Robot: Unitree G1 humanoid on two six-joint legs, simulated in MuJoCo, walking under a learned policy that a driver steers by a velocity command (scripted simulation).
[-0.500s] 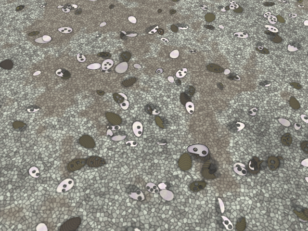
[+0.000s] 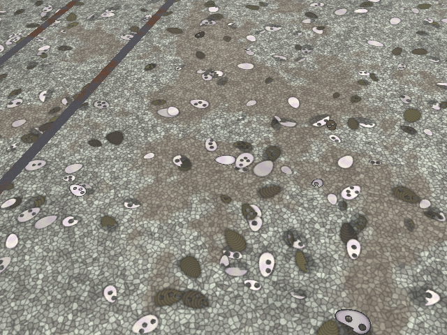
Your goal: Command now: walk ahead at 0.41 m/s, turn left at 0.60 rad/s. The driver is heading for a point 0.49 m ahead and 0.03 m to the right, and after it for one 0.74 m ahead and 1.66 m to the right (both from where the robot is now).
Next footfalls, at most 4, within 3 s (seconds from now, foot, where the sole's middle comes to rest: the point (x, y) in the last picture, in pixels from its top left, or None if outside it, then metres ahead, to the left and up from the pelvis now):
0.36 left None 0.29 0.19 -0.77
0.88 right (253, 307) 0.62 -0.02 -0.77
1.36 left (210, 223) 0.93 0.12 -0.77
1.88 right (311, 198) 1.04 -0.26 -0.77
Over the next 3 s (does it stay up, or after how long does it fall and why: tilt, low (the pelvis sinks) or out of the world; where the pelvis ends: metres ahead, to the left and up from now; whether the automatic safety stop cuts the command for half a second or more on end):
stays up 1.31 -0.57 0.00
